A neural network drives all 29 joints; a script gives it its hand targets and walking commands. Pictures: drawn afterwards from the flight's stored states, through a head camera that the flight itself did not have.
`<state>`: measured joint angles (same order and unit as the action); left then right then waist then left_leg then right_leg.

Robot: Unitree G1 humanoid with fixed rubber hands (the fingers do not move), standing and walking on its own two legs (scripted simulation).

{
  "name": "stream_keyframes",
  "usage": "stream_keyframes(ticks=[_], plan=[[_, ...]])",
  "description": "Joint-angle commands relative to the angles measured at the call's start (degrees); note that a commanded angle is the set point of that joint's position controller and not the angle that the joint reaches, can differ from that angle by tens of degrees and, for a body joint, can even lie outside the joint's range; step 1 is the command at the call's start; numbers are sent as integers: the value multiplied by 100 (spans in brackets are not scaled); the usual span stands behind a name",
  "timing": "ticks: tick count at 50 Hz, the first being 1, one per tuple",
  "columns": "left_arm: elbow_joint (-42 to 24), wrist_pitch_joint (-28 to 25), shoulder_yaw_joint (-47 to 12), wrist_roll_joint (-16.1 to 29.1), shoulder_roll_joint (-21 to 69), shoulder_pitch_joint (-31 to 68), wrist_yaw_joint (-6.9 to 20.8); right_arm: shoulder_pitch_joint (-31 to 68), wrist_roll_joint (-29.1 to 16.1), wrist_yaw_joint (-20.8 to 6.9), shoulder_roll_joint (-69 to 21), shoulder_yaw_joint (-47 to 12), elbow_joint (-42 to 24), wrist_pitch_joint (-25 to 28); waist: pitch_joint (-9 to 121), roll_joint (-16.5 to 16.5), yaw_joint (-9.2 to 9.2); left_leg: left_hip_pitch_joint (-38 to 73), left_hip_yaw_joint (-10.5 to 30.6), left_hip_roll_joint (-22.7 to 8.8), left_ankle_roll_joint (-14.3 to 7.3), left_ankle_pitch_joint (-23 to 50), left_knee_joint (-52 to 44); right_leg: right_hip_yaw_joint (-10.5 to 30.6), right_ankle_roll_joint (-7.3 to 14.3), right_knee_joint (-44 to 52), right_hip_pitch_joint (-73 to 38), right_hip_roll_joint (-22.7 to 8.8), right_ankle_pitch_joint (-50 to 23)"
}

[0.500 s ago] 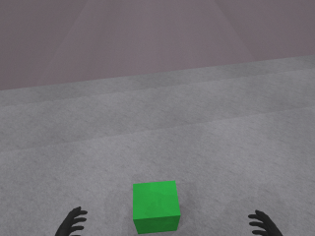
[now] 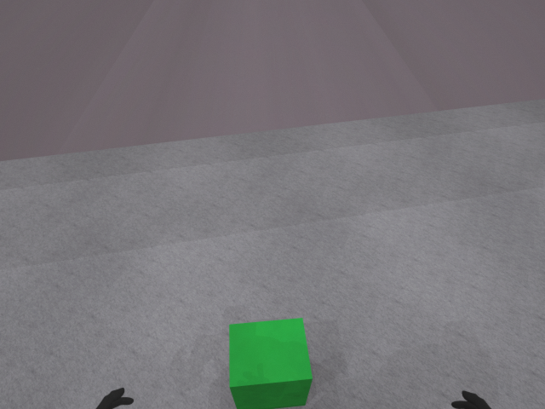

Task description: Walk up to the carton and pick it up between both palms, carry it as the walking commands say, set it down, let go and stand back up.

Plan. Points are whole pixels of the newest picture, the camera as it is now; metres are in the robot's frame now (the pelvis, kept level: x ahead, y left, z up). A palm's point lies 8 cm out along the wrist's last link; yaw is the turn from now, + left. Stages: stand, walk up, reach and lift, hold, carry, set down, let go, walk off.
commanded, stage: stand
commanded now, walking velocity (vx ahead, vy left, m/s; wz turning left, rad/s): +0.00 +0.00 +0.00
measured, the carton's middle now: (269, 366) +0.39 +0.04 -0.63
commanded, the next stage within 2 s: none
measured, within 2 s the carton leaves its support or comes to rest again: neither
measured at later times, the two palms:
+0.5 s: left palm out of the picture +0.08 +0.30 -0.10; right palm out of the picture +0.08 -0.31 -0.09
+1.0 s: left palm out of the picture +0.06 +0.31 -0.10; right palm out of the picture +0.07 -0.31 -0.09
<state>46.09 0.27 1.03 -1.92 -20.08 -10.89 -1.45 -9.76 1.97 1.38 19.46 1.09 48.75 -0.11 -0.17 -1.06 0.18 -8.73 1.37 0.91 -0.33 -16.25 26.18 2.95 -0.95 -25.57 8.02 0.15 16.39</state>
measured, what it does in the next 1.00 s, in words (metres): stands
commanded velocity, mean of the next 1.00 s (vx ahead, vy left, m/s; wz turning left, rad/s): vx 0.00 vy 0.00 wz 0.00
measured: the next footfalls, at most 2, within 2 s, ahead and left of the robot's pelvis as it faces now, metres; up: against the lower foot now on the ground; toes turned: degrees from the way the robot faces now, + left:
none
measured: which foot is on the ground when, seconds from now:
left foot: down 0.00-1.00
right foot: down 0.00-1.00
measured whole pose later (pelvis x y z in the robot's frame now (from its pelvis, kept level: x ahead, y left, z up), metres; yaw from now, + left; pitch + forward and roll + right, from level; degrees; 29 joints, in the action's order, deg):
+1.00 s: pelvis -0.02 +0.00 +0.01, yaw +0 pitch -3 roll +0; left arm 57.6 -0.5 0.1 -1.2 -22.2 -8.8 -0.8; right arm -7.4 1.0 0.7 22.0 0.2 59.0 0.5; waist -1.4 -0.6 0.0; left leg -6.5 1.6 0.7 -0.2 -11.7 20.8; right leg 2.7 -0.8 -20.3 5.7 0.1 11.9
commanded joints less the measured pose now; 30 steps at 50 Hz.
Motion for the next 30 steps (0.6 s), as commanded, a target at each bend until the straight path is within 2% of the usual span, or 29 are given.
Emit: stream_keyframes(ticks=[1,30], plan=[[-228,-77,184,6,-844,148,-23,189,-10,27,959,202,-229,78,203,107,-10,120,432,-559,22,1810,-351,302,92,297,2,-449,-1550],[611,-115,110,50,-1065,288,24,368,-67,-22,1165,110,531,104,-44,95,-18,142,553,-654,-37,1113,-805,456,138,763,-63,-574,-1083]])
